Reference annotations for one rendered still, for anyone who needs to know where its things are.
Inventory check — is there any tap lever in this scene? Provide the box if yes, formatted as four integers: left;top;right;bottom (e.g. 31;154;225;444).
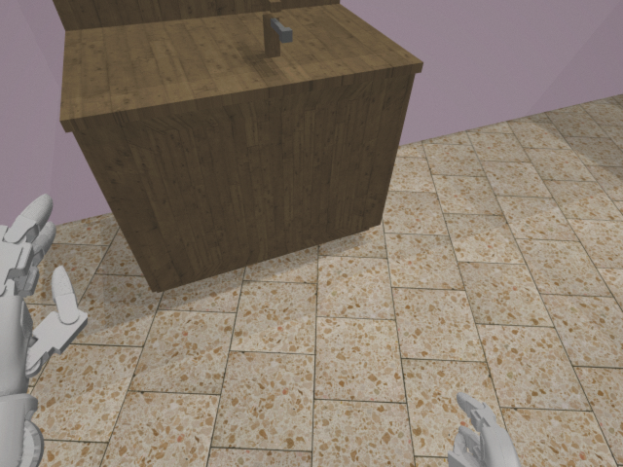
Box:
271;18;293;43

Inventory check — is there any robot left hand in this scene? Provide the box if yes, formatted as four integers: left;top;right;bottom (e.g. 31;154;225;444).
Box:
0;194;88;397

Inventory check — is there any counter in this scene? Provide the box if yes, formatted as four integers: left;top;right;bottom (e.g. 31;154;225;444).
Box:
53;0;423;293

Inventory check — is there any robot right hand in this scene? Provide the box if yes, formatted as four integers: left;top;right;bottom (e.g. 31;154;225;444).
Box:
448;392;522;467

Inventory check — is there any left robot forearm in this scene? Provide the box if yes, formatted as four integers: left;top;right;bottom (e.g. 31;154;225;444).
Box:
0;393;44;467

